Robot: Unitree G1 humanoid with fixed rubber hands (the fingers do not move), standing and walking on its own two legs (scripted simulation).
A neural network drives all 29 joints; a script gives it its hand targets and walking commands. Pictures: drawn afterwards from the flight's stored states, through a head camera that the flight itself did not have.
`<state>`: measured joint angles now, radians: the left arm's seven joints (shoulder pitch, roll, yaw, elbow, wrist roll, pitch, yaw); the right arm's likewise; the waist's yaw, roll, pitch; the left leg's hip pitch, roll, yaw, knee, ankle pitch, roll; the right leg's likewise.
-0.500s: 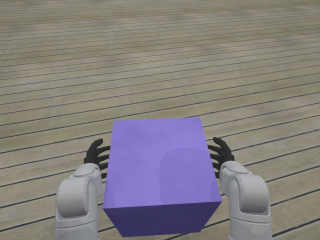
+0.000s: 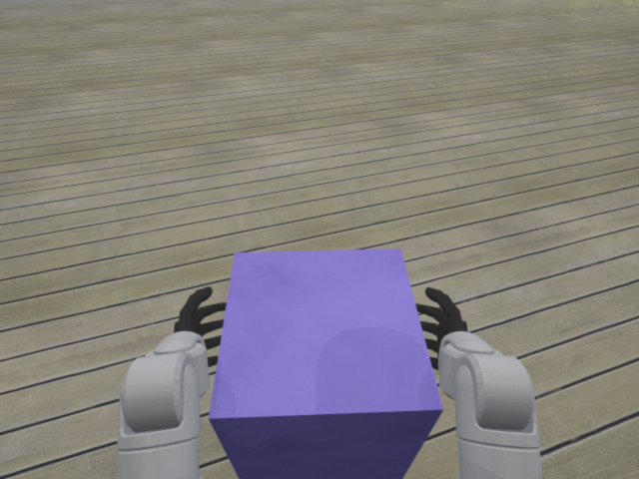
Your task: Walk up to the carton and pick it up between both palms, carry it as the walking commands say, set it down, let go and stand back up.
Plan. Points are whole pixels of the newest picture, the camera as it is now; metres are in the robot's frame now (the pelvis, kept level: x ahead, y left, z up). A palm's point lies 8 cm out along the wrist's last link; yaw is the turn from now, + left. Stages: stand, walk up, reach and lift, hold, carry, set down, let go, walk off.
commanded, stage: carry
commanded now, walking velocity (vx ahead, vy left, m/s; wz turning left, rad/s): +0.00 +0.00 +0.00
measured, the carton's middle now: (320, 372) +0.27 -0.01 +0.01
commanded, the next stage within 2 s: hold in 1.84 s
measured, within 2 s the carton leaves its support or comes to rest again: neither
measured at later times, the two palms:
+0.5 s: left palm (181, 347) +0.27 +0.16 +0.08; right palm (434, 335) +0.27 -0.14 +0.08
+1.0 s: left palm (219, 317) +0.32 +0.12 +0.08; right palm (451, 312) +0.31 -0.18 +0.07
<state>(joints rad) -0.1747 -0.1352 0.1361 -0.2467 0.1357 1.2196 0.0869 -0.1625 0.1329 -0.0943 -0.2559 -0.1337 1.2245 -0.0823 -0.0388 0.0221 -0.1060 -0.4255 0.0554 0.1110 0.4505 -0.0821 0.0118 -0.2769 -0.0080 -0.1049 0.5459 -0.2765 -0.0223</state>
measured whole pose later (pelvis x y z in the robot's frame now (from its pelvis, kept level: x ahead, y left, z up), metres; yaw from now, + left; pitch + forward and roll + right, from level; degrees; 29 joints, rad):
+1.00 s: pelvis +0.04 -0.03 +0.00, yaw +0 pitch +2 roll +1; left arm -0.20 -0.14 0.17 -0.26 0.13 1.20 0.08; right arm -0.21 0.14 -0.09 -0.24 -0.14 1.20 -0.09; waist -0.01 0.01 -0.06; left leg -0.41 0.06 0.08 0.49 -0.11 -0.02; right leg -0.25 0.00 -0.12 0.58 -0.36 -0.05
